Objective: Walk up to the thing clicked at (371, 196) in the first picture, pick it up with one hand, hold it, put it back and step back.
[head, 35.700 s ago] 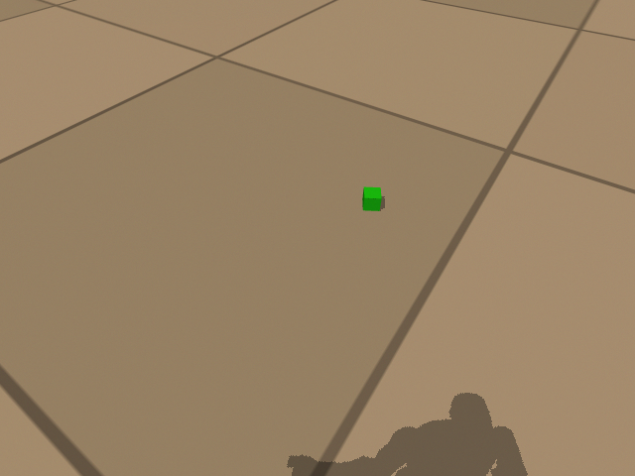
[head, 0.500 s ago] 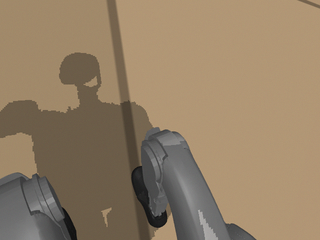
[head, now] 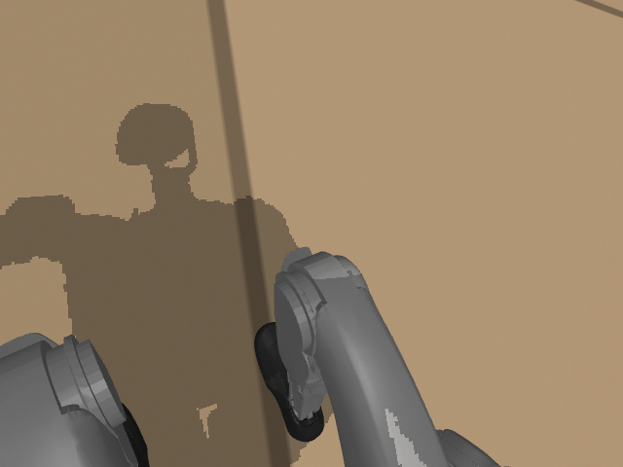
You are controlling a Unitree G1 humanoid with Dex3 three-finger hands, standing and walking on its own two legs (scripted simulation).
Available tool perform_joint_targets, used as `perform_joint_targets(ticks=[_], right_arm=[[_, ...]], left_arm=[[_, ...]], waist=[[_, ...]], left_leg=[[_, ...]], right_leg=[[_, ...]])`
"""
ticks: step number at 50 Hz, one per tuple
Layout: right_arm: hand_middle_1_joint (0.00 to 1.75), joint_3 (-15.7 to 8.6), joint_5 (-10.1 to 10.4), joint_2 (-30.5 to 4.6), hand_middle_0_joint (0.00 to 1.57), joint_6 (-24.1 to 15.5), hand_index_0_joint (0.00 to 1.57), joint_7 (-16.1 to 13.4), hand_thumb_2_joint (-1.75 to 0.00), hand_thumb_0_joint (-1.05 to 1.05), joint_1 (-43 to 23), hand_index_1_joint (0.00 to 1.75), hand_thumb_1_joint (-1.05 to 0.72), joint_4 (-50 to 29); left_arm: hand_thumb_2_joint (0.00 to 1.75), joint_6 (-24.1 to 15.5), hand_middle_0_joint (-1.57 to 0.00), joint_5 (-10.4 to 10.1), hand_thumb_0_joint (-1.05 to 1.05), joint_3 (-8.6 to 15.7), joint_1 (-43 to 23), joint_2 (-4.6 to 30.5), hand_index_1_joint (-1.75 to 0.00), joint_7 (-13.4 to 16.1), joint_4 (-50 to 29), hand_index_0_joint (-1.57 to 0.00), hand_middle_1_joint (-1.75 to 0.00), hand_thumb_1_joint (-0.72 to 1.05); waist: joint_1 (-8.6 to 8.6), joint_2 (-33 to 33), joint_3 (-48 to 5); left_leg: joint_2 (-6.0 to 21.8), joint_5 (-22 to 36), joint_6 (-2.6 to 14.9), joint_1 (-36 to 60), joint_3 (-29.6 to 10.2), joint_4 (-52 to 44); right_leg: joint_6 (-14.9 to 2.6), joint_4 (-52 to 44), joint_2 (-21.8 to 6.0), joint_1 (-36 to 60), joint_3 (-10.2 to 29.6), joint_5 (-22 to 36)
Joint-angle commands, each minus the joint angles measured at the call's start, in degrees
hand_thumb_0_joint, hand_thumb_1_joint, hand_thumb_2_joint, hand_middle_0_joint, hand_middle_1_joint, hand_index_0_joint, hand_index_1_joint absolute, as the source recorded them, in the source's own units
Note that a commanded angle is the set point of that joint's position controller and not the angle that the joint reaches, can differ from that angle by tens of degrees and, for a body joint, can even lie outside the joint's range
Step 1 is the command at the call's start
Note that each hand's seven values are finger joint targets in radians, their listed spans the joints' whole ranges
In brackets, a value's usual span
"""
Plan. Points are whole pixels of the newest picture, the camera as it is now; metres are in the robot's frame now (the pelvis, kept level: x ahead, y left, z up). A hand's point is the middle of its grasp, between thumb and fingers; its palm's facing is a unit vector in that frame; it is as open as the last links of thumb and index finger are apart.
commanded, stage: close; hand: left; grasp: from above
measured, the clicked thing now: out of the picture +0.43 +0.34 -0.26
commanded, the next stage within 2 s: settle in 0.20 s
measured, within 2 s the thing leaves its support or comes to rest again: leaves its support in 0.64 s
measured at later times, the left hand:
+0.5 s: hand out of the picture +0.42 +0.34 -0.23, palm faces -0.36 -0.24 -0.90, open 11.0 cm
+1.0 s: hand out of the picture +0.41 +0.34 -0.14, palm faces -0.36 -0.21 -0.91, open 10.9 cm
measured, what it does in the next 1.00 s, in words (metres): stands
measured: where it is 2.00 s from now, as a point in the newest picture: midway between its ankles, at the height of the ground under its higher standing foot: (222, 442)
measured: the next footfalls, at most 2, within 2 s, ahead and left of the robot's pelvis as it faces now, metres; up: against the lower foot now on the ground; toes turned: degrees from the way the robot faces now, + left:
none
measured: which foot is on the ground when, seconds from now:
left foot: down 0.00-1.00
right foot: down 0.00-1.00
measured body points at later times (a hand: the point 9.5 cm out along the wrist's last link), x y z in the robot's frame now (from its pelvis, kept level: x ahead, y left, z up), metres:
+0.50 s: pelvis +0.00 +0.00 +0.00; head +0.26 +0.12 +0.35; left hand +0.44 +0.34 -0.18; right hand +0.05 -0.25 -0.06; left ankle +0.07 +0.13 -0.27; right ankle +0.12 -0.12 -0.27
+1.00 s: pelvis +0.01 -0.01 +0.02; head +0.22 +0.08 +0.41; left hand +0.43 +0.35 -0.09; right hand +0.09 -0.27 -0.08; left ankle +0.07 +0.13 -0.27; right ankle +0.12 -0.12 -0.27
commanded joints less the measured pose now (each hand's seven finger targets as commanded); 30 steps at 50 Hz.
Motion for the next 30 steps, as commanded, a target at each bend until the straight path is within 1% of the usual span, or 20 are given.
perform_joint_targets(ticks=[1, 3, 5, 7, 8, 10, 12, 14, 15, 16, 17, 18, 21, 22, 23, 25, 26, 27, 29, 30], right_arm=[[0.3, -4.9, 0.5, -18.3, 0.2, -0.3, 0.2, -0.8, -0.9, 0.0, 10.6, 0.3, -0.88, 0.4], [0.3, -5.1, 0.4, -18.1, 0.2, -0.4, 0.2, -0.7, -0.9, 0.0, 10.8, 0.3, -0.88, 0.5], [0.3, -5.2, 0.7, -18.2, 0.2, -0.3, 0.2, -0.7, -0.9, 0.0, 10.5, 0.3, -0.88, 0.2], [0.3, -5.3, 0.4, -18.2, 0.2, 0.1, 0.2, -0.9, -0.9, 0.0, 10.8, 0.3, -0.88, 0.4], [0.3, -5.1, 0.4, -17.8, 0.2, 0.0, 0.2, -0.6, -0.9, 0.0, 10.8, 0.3, -0.88, 0.3], [0.3, -4.9, 0.2, -18.1, 0.2, 0.1, 0.2, -0.6, -0.9, 0.0, 11.0, 0.3, -0.88, 0.2], [0.3, -4.9, 0.3, -18.5, 0.2, 0.3, 0.2, -0.8, -0.9, 0.0, 10.8, 0.3, -0.88, 0.0], [0.3, -4.6, 0.0, -18.3, 0.2, 0.4, 0.2, -0.8, -0.9, 0.0, 10.9, 0.3, -0.88, 0.1], [0.3, -4.3, -0.1, -17.8, 0.2, 0.1, 0.2, -0.8, -0.9, 0.0, 10.3, 0.3, -0.88, 0.1], [0.3, -4.4, -0.1, -18.0, 0.2, 0.1, 0.2, -0.9, -0.91, 0.0, 10.4, 0.3, -0.91, -0.1], [0.3, -4.7, 0.2, -18.7, 0.2, 0.1, 0.2, -1.1, -0.9, 0.0, 10.1, 0.3, -0.91, -0.3], [0.3, -4.5, 0.3, -18.2, 0.2, 0.0, 0.2, -1.0, -0.9, 0.0, 10.3, 0.3, -0.91, -0.5], [0.3, -5.1, 0.5, -18.1, 0.2, 0.5, 0.2, -1.3, -0.91, 0.0, 10.2, 0.3, -0.91, -0.3], [0.3, -5.3, 0.2, -18.3, 0.2, 0.7, 0.2, -1.3, -0.91, 0.0, 11.1, 0.3, -0.91, -0.3], [0.3, -5.5, 0.3, -17.6, 0.2, 0.5, 0.2, -0.9, -0.9, 0.0, 11.0, 0.3, -0.91, -0.3], [0.3, -5.8, 0.1, -17.6, 0.2, 0.7, 0.2, -0.6, -0.91, 0.0, 11.9, 0.3, -0.91, 0.0], [0.3, -6.3, 0.6, -17.8, 0.2, 0.8, 0.2, -0.7, -0.91, 0.0, 11.7, 0.3, -0.91, 0.7], [0.3, -6.7, 0.4, -17.4, 0.2, 0.8, 0.2, -0.4, -0.91, 0.0, 12.6, 0.3, -0.91, 0.9], [0.3, -8.5, 0.9, -17.8, 0.2, 1.1, 0.2, -0.5, -0.91, 0.0, 12.5, 0.3, -0.91, 1.2], [0.3, -8.9, 1.0, -16.8, 0.2, 1.1, 0.2, -0.1, -0.91, 0.0, 12.6, 0.3, -0.92, 1.6]], left_arm=[[0.74, 0.1, -0.69, 0.1, 0.0, -0.2, -10.3, 11.0, -0.68, 1.2, -4.3, -0.68, -0.67, 0.24], [0.74, 0.1, -0.71, 0.3, 0.0, -1.2, -11.0, 10.2, -0.68, 0.9, -4.0, -0.7, -0.67, 0.27], [0.77, 0.2, -0.72, 0.5, 0.0, -0.5, -11.0, 11.2, -0.69, 1.0, -5.4, -0.71, -0.68, 0.29], [0.77, 0.4, -0.73, 0.5, 0.0, -0.3, -9.4, 10.5, -0.7, 1.1, -4.2, -0.72, -0.69, 0.3], [0.76, 0.3, -0.75, 0.9, 0.0, -1.3, -12.1, 10.3, -0.69, 1.0, -5.0, -0.74, -0.68, 0.32], [0.76, 0.3, -0.74, 0.7, 0.0, -1.2, -11.3, 10.2, -0.68, 0.9, -4.0, -0.73, -0.66, 0.32], [0.76, 0.2, -0.76, 0.7, 0.0, -0.4, -9.8, 11.0, -0.69, 1.0, -3.3, -0.75, -0.68, 0.34], [0.77, 0.2, -0.77, 0.9, 0.0, -1.1, -9.8, 9.9, -0.69, 0.9, -3.0, -0.76, -0.68, 0.36], [0.8, 0.1, -0.8, 0.8, 0.0, -2.3, -11.1, 9.5, -0.7, 0.6, -2.9, -0.79, -0.69, 0.39], [0.8, 0.0, -0.8, 0.7, 0.0, -2.2, -11.1, 10.0, -0.77, 0.3, -3.5, -0.8, -0.76, 0.33], [0.85, 0.0, -0.81, 0.4, 0.0, -0.9, -9.9, 10.9, -0.78, 0.5, -3.8, -0.8, -0.77, 0.33], [0.82, 0.1, -0.81, 0.9, 0.0, -1.7, -10.7, 10.9, -0.76, 0.2, -4.0, -0.81, -0.75, 0.34], [0.84, 0.3, -0.83, 0.2, 0.0, -0.9, -10.3, 10.7, -0.77, 0.4, -5.9, -0.82, -0.75, 0.36], [0.83, 0.4, -0.83, 0.3, 0.0, 0.3, -10.0, 11.2, -0.76, 0.9, -6.4, -0.82, -0.75, 0.35], [0.84, 0.7, -0.84, 0.8, 0.0, -0.4, -11.8, 10.7, -0.77, 0.9, -7.7, -0.83, -0.76, 0.38], [0.84, 1.2, -0.85, 0.4, 0.0, 0.1, -12.0, 10.7, -0.77, 1.0, -8.9, -0.84, -0.76, 0.39], [0.86, 1.5, -0.86, 0.0, 0.0, 1.3, -11.8, 11.2, -0.77, 1.2, -10.4, -0.85, -0.75, 0.39], [0.86, 1.7, -0.86, 0.1, 0.0, 2.0, -12.5, 11.5, -0.78, 1.4, -12.4, -0.85, -0.77, 0.4], [0.88, 2.3, -0.87, -0.2, 0.0, 2.5, -12.3, 10.7, -0.78, 1.4, -16.0, -0.85, -0.76, 0.39], [0.86, 2.8, -0.86, 0.1, 0.0, 1.6, -11.6, 9.7, -0.77, 0.8, -14.9, -0.85, -0.76, 0.4]], waist=[[-2.32, 23.5, -33.9], [-2.79, 24.4, -32.4], [-2.0, 24.4, -33.6], [-2.04, 24.3, -34.5], [-2.9, 24.8, -33.4], [-3.12, 24.0, -32.7], [-2.43, 24.1, -33.3], [-2.75, 24.1, -33.1], [-3.56, 24.4, -31.0], [-3.45, 23.6, -31.2], [-2.17, 23.5, -31.6], [-2.49, 24.0, -31.0], [-1.55, 25.4, -33.6], [-1.13, 26.2, -35.6], [-1.31, 26.7, -35.7], [-1.78, 26.9, -36.8], [-0.85, 28.3, -37.9], [-0.72, 29.7, -39.8], [0.79, 32.5, -42.8], [-0.05, 32.5, -41.4]], left_leg=[[0.4, 6.8, 1.0, 24.4, 7.3, -15.2], [0.4, 5.9, 0.97, 24.5, 7.2, -15.4], [0.5, 6.4, 0.85, 24.9, 6.9, -15.5], [0.4, 7.8, 0.91, 25.1, 7.3, -15.5], [0.4, 7.6, 0.87, 25.1, 7.1, -15.3], [0.4, 7.6, 0.86, 24.9, 7.0, -15.2], [0.5, 8.2, 0.87, 24.9, 7.1, -15.4], [0.5, 8.2, 0.83, 25.1, 7.1, -15.4], [0.3, 6.0, 0.79, 24.6, 7.2, -15.3], [0.4, 5.0, 1.04, 23.8, 7.5, -15.0], [0.4, 4.5, 0.89, 24.0, 7.0, -16.0], [0.3, 4.2, 0.89, 24.0, 7.0, -15.8], [0.5, 4.5, 0.63, 25.3, 7.0, -16.7], [0.4, 6.0, 0.57, 26.1, 7.1, -16.9], [0.4, 6.7, 0.48, 26.8, 6.9, -16.4], [0.3, 8.7, 0.76, 26.8, 7.7, -15.4], [0.4, 8.9, 0.48, 27.7, 7.8, -16.2], [0.4, 10.6, 0.39, 28.9, 7.9, -16.0], [0.2, 11.2, 0.06, 30.6, 8.4, -16.9], [0.3, 10.5, 0.09, 30.3, 8.5, -16.4]], right_leg=[[-4.53, -12.8, 2.3, 17.7, -6.8, 10.1], [-4.51, -12.6, 2.1, 16.2, -6.9, 9.5], [-4.54, -12.2, 2.0, 16.1, -7.2, 9.7], [-4.57, -12.6, 2.5, 17.5, -7.0, 11.1], [-4.57, -11.9, 2.1, 16.1, -7.2, 10.9], [-4.43, -12.0, 2.0, 16.1, -7.3, 11.0], [-4.51, -12.4, 2.3, 17.0, -7.2, 11.4], [-4.48, -12.4, 2.4, 16.8, -7.4, 11.4], [-4.48, -11.9, 1.9, 15.5, -7.3, 9.6], [-4.39, -12.7, 2.2, 16.0, -6.8, 8.6], [-4.49, -12.7, 2.1, 15.5, -7.3, 7.9], [-4.46, -12.3, 1.8, 14.9, -7.3, 7.7], [-4.69, -12.4, 2.0, 16.0, -6.8, 8.1], [-4.78, -12.6, 2.3, 16.9, -7.0, 9.5], [-4.71, -11.6, 1.9, 15.3, -7.3, 10.1], [-4.52, -12.2, 2.1, 16.8, -6.8, 12.2], [-4.8, -12.0, 1.9, 16.7, -6.6, 12.3], [-4.81, -11.9, 2.0, 17.2, -6.6, 13.7], [-5.34, -12.0, 2.0, 16.7, -6.2, 13.7], [-5.44, -11.5, 1.7, 16.0, -6.1, 13.3]])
